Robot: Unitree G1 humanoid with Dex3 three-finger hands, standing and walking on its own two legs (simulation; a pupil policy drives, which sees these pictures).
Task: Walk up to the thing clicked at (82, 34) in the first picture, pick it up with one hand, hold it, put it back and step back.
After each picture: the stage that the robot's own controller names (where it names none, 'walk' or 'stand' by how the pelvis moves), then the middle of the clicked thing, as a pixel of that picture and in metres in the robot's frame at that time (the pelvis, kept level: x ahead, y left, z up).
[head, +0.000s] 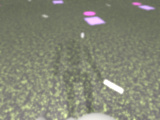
stand; (82, 35) +2.30 +0.28 -0.72
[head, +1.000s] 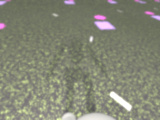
walk; (91, 38) +2.17 +0.08 -0.70
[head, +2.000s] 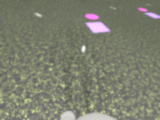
walk; (83, 48) +1.54 +0.11 -0.70
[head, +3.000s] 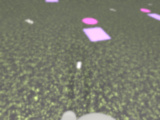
walk; (79, 65) +1.03 +0.16 -0.71
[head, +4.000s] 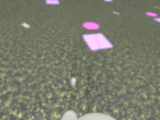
walk; (73, 81) +0.67 +0.18 -0.70
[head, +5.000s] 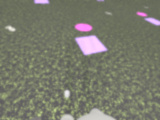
walk; (67, 93) +0.47 +0.21 -0.72
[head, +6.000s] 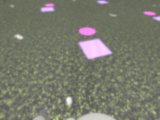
stand; (69, 100) +0.40 +0.24 -0.71
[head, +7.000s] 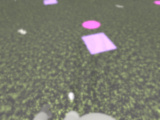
stand; (71, 96) +0.40 +0.23 -0.71
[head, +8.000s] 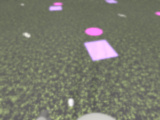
stand; (71, 102) +0.37 +0.22 -0.72
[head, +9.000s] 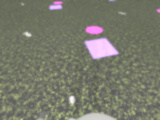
stand; (72, 99) +0.40 +0.22 -0.72
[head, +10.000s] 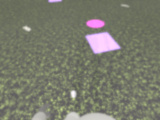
stand; (73, 94) +0.42 +0.21 -0.71
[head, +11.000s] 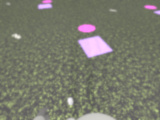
stand; (70, 101) +0.36 +0.22 -0.72
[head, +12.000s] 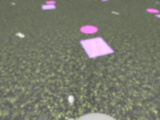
stand; (71, 99) +0.41 +0.21 -0.73
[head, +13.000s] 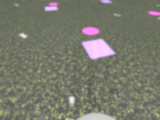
stand; (72, 100) +0.41 +0.20 -0.73
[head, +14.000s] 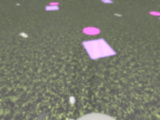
go down; (72, 100) +0.41 +0.19 -0.73
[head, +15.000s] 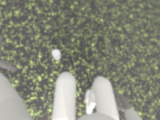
go down; (56, 54) +0.48 +0.27 -0.32
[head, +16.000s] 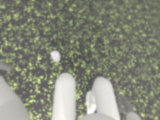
approach; (56, 56) +0.47 +0.28 -0.30
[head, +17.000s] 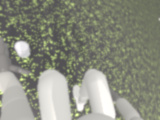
close in; (23, 50) +0.45 +0.33 -0.22
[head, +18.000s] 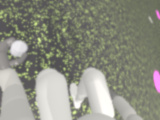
close; (18, 49) +0.44 +0.32 -0.22
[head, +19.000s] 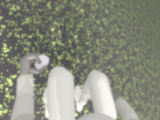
lift; (41, 62) +0.36 +0.26 -0.21
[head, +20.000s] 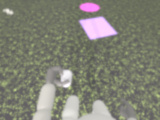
lift; (66, 78) +0.32 +0.16 -0.01
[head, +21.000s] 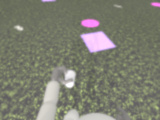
hold; (69, 79) +0.33 +0.14 -0.01
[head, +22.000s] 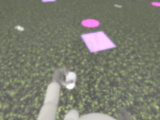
hold; (70, 80) +0.33 +0.14 -0.02
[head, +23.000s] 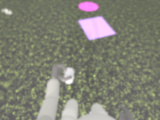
crouch; (69, 76) +0.36 +0.14 -0.07
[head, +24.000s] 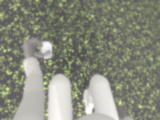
lower; (46, 50) +0.47 +0.26 -0.12
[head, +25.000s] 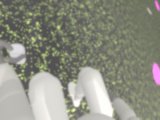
lower; (18, 54) +0.43 +0.29 -0.22
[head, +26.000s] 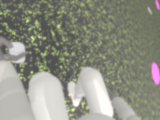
lower; (17, 53) +0.43 +0.29 -0.23
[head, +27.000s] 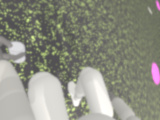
lower; (17, 52) +0.43 +0.29 -0.23
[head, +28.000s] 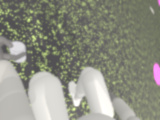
lower; (18, 52) +0.43 +0.29 -0.22
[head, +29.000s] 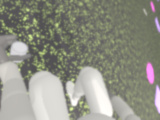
open; (18, 52) +0.43 +0.28 -0.23
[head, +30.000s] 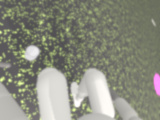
stand; (31, 53) +0.42 +0.27 -0.24
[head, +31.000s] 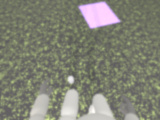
walk; (71, 79) +0.42 +0.18 -0.53
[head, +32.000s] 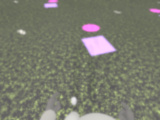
stand; (73, 101) +0.38 +0.15 -0.66
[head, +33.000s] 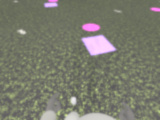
stand; (73, 100) +0.38 +0.16 -0.67
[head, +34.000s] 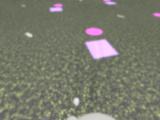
stand; (76, 101) +0.40 +0.14 -0.72
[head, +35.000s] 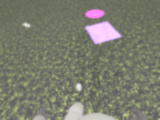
walk; (79, 87) +0.46 +0.19 -0.69
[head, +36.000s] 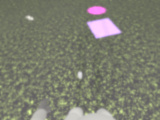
walk; (80, 75) +0.65 +0.16 -0.70
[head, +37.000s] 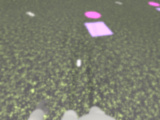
walk; (78, 62) +0.98 +0.15 -0.71
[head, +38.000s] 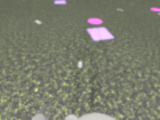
stand; (80, 64) +1.05 +0.17 -0.71
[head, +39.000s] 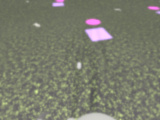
stand; (79, 65) +1.06 +0.21 -0.72
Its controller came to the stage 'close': yes
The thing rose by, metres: 0.69
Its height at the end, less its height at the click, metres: +0.00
